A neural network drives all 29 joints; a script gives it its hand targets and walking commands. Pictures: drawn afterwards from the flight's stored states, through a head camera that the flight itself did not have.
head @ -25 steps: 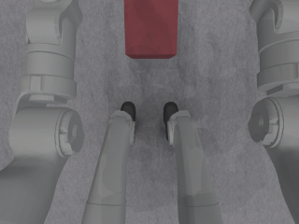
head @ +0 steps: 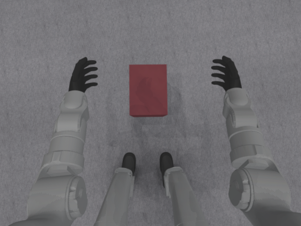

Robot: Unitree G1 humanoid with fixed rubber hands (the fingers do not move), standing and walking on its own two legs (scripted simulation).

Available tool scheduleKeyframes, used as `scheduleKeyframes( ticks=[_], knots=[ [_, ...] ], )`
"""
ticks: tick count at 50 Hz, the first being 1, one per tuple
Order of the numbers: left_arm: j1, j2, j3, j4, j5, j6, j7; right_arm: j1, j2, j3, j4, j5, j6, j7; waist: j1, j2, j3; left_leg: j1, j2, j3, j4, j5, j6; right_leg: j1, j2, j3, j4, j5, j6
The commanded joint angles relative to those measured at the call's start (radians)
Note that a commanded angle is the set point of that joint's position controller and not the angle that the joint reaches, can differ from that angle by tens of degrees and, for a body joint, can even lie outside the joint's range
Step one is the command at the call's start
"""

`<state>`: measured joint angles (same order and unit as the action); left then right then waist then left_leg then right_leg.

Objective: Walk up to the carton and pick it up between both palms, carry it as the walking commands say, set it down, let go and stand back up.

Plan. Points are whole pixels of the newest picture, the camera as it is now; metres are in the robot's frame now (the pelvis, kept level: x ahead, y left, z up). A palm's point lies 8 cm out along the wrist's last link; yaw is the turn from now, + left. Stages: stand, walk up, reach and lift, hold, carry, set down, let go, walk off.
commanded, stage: let go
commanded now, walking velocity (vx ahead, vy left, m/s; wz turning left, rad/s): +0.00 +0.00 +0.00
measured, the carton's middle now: (148, 93) +0.50 +0.01 -0.59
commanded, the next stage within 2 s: stand in 1.04 s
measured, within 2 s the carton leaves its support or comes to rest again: neither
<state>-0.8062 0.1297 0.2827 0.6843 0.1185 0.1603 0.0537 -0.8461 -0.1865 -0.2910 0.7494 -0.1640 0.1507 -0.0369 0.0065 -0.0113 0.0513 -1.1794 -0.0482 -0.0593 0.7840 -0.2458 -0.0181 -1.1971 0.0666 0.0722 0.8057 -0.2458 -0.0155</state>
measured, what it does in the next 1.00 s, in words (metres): rises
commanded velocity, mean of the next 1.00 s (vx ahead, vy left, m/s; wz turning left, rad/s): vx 0.00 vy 0.00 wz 0.00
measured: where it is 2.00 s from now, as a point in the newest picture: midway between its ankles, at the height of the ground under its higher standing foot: (147, 177)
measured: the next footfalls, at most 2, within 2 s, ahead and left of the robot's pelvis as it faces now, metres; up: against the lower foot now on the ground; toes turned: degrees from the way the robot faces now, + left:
none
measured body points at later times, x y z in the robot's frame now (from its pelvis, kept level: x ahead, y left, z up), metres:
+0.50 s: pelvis +0.04 +0.01 +0.06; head +0.14 +0.01 +0.49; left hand +0.25 +0.24 -0.03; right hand +0.26 -0.22 -0.03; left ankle +0.04 +0.13 -0.68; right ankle +0.04 -0.10 -0.68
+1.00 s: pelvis +0.05 +0.01 +0.06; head +0.06 +0.00 +0.51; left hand +0.23 +0.24 -0.01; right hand +0.22 -0.23 -0.02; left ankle +0.04 +0.13 -0.68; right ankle +0.04 -0.10 -0.68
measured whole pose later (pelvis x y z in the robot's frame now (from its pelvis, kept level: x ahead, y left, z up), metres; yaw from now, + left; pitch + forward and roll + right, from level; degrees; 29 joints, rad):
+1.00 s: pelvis +0.05 +0.01 +0.06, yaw +0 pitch -7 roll +0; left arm 0.21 0.21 0.02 0.41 0.01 0.17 -0.07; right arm 0.22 -0.22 -0.04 0.42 -0.01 0.15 0.06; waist 0.00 0.01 0.15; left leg -0.06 -0.03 -0.07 0.47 -0.29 0.01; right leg -0.06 0.04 0.05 0.48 -0.29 -0.02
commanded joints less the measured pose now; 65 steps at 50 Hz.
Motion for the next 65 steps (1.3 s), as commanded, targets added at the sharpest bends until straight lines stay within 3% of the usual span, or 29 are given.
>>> scheduleKeyframes(
  ticks=[1, 2, 5, 8, 12, 13, 16, 24, 27, 31, 38, 45, 50, 52, 53, 55, 60, 62, 65],
  knots=[
    [-0.041, 0.086, -0.048, -0.207, -0.013, -0.061, -0.013, -0.093, -0.052, 0.059, -0.204, 0.055, -0.054, 0.008, 0.048, -0.009, -1.030, 0.497, -0.028, 0.049, -0.014, 0.494, -0.004, 0.734, -0.024, -0.001, 0.004, 0.617, 0.043],
    [0.019, 0.078, -0.055, -0.214, -0.019, -0.069, -0.018, -0.031, -0.043, 0.059, -0.223, 0.055, -0.064, 0.008, 0.027, -0.035, -1.040, 0.506, -0.023, 0.044, -0.014, 0.521, -0.005, 0.761, -0.025, -0.003, -0.002, 0.662, 0.046],
    [0.205, 0.062, -0.073, -0.193, -0.019, -0.092, -0.030, 0.155, -0.038, 0.066, -0.209, 0.052, -0.091, 0.017, 0.004, -0.040, -1.004, 0.574, -0.010, 0.014, -0.028, 0.612, -0.004, 0.755, -0.029, -0.004, -0.018, 0.716, 0.057],
    [0.336, 0.066, -0.084, -0.174, -0.017, -0.118, -0.036, 0.289, -0.047, 0.073, -0.198, 0.044, -0.117, 0.022, 0.000, -0.027, -0.919, 0.628, 0.007, -0.007, -0.053, 0.659, -0.007, 0.699, -0.027, -0.009, -0.051, 0.671, 0.064],
    [0.555, 0.064, -0.114, -0.261, -0.026, -0.151, -0.052, 0.522, -0.056, 0.108, -0.257, 0.063, -0.148, 0.037, -0.005, 0.010, -0.858, 0.821, 0.015, -0.021, -0.096, 0.704, -0.014, 0.738, -0.018, -0.016, -0.133, 0.606, 0.059],
    [0.537, 0.081, -0.116, -0.257, -0.038, -0.157, -0.055, 0.510, -0.073, 0.105, -0.250, 0.070, -0.154, 0.040, -0.004, 0.024, -0.783, 0.797, 0.017, -0.020, -0.112, 0.667, -0.013, 0.721, -0.020, -0.015, -0.148, 0.563, 0.057],
    [0.697, 0.081, -0.142, -0.305, -0.061, -0.170, -0.069, 0.685, -0.073, 0.132, -0.290, 0.093, -0.165, 0.053, -0.012, 0.017, -0.682, 0.866, 0.015, -0.018, -0.180, 0.547, -0.009, 0.841, -0.023, -0.018, -0.213, 0.492, 0.048],
    [0.861, 0.154, -0.194, -0.357, -0.131, -0.159, -0.103, 0.866, -0.102, 0.199, -0.417, 0.148, -0.156, 0.091, 0.000, -0.012, -0.275, 0.940, 0.022, 0.028, -0.342, 0.093, -0.007, 0.970, -0.044, -0.048, -0.371, 0.083, 0.025],
    [0.914, 0.163, -0.218, -0.404, -0.136, -0.142, -0.111, 0.960, -0.111, 0.217, -0.423, 0.167, -0.135, 0.097, 0.007, 0.037, -0.164, 0.978, 0.027, 0.042, -0.390, 0.027, -0.018, 1.022, -0.048, -0.053, -0.408, 0.014, 0.012],
    [0.930, 0.169, -0.229, -0.406, -0.140, -0.099, -0.127, 0.999, -0.115, 0.225, -0.430, 0.163, -0.094, 0.105, -0.005, 0.035, -0.040, 1.013, 0.038, 0.041, -0.421, -0.051, -0.016, 1.036, -0.043, -0.065, -0.427, -0.057, 0.005],
    [0.944, 0.197, -0.221, -0.400, -0.125, -0.038, -0.138, 0.993, -0.141, 0.232, -0.457, 0.150, -0.032, 0.111, 0.003, 0.026, 0.059, 1.047, 0.030, 0.043, -0.427, -0.053, -0.006, 1.079, -0.041, -0.067, -0.431, -0.054, 0.011],
    [0.974, 0.198, -0.212, -0.380, -0.104, -0.021, -0.134, 1.006, -0.142, 0.217, -0.460, 0.142, -0.018, 0.104, 0.004, 0.002, 0.015, 1.106, 0.010, 0.042, -0.382, 0.127, 0.002, 1.132, -0.038, -0.058, -0.408, 0.138, 0.029],
    [0.947, 0.214, -0.218, -0.407, -0.101, 0.003, -0.109, 1.025, -0.146, 0.209, -0.420, 0.171, -0.038, 0.084, -0.017, -0.002, -0.047, 1.107, 0.005, 0.036, -0.342, 0.214, -0.002, 1.164, -0.039, -0.044, -0.383, 0.268, 0.025],
    [0.960, 0.212, -0.219, -0.405, -0.105, 0.015, -0.096, 1.026, -0.142, 0.218, -0.398, 0.185, -0.049, 0.077, -0.005, 0.000, -0.074, 1.079, 0.004, 0.034, -0.335, 0.238, -0.006, 1.181, -0.039, -0.037, -0.362, 0.332, 0.020],
    [0.973, 0.299, -0.177, -0.217, -0.156, -0.035, -0.061, 1.003, -0.242, 0.159, -0.278, 0.173, -0.079, 0.066, 0.013, -0.016, -0.214, 1.076, 0.066, 0.032, -0.268, 0.290, 0.008, 1.102, -0.090, -0.025, -0.325, 0.320, 0.040],
    [0.966, 0.281, -0.177, -0.207, -0.119, -0.094, -0.046, 0.999, -0.220, 0.174, -0.257, 0.164, -0.118, 0.052, -0.006, -0.002, -0.197, 1.062, 0.072, 0.008, -0.273, 0.258, 0.007, 1.082, -0.105, 0.004, -0.334, 0.269, 0.032],
    [0.997, 0.269, -0.173, -0.130, -0.093, -0.170, -0.040, 1.007, -0.205, 0.181, -0.180, 0.147, -0.164, 0.034, -0.001, -0.002, -0.073, 0.977, 0.084, -0.037, -0.312, 0.163, 0.017, 1.016, -0.115, 0.048, -0.361, 0.204, 0.014],
    [0.991, 0.266, -0.174, -0.110, -0.090, -0.184, -0.038, 0.999, -0.210, 0.180, -0.164, 0.146, -0.177, 0.030, -0.004, -0.015, -0.085, 1.001, 0.094, -0.044, -0.316, 0.201, 0.020, 1.008, -0.112, 0.043, -0.363, 0.221, 0.014],
    [1.000, 0.281, -0.174, -0.085, -0.092, -0.197, -0.034, 1.005, -0.225, 0.178, -0.150, 0.143, -0.189, 0.027, -0.005, 0.011, -0.074, 1.006, 0.097, -0.053, -0.320, 0.211, 0.023, 0.999, -0.110, 0.047, -0.369, 0.224, 0.015]
  ],
)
